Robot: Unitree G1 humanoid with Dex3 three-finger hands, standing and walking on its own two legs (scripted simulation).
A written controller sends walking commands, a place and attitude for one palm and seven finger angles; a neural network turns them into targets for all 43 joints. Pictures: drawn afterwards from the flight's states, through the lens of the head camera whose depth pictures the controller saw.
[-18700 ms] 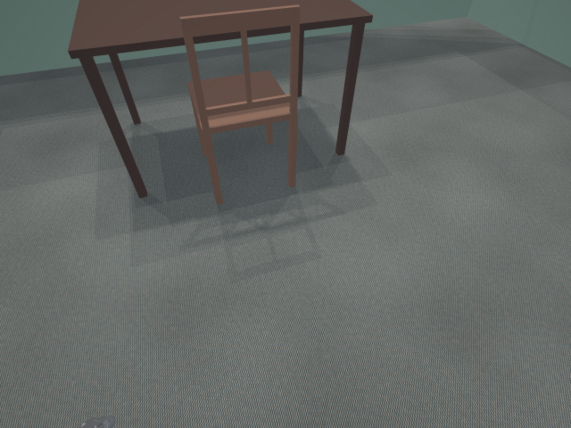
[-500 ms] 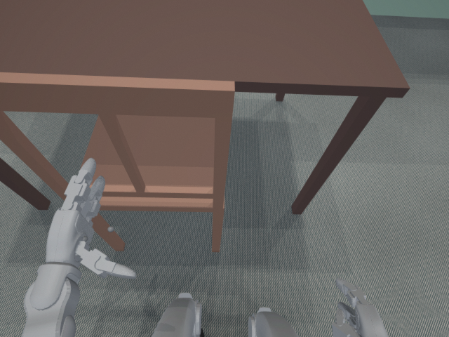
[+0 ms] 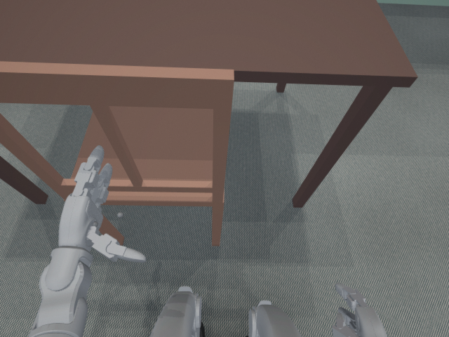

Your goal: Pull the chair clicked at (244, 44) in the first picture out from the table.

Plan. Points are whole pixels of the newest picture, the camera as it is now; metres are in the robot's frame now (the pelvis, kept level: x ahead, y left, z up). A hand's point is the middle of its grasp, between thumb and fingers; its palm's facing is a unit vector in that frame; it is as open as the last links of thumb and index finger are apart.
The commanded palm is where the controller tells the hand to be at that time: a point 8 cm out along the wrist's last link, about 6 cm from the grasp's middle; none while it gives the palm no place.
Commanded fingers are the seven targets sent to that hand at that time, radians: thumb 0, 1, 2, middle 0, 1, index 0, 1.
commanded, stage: aim the fingers beside a spindle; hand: left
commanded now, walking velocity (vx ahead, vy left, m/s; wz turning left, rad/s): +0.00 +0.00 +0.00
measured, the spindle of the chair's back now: (122, 151) +0.45 +0.22 +0.00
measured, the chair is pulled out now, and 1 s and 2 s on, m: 0.00 0.00 0.00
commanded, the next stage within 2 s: push the fingers through the gap in 0.62 s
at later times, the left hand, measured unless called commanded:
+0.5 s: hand (120, 217) +0.31 +0.19 +0.02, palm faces +0.03 -1.00 -0.05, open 16.9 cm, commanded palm +0.28 +0.25 +0.02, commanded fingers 0.00 -0.50 0.30 -0.06 -0.08 -0.06 -0.08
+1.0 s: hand (121, 202) +0.33 +0.19 +0.02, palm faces +0.02 -1.00 -0.05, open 16.9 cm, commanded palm +0.32 +0.24 +0.02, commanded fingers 0.00 -0.50 0.30 -0.06 -0.08 -0.06 -0.08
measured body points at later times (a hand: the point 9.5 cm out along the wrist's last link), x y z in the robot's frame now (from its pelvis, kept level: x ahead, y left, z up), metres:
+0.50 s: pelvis +0.00 -0.01 +0.00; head +0.10 +0.00 +0.43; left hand +0.30 +0.24 +0.03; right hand +0.15 -0.26 -0.10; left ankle +0.04 +0.08 -0.62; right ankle +0.00 -0.11 -0.62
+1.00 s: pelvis -0.01 -0.01 -0.01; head +0.10 +0.01 +0.43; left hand +0.33 +0.25 +0.02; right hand +0.15 -0.26 -0.11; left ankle +0.04 +0.08 -0.62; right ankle +0.00 -0.11 -0.62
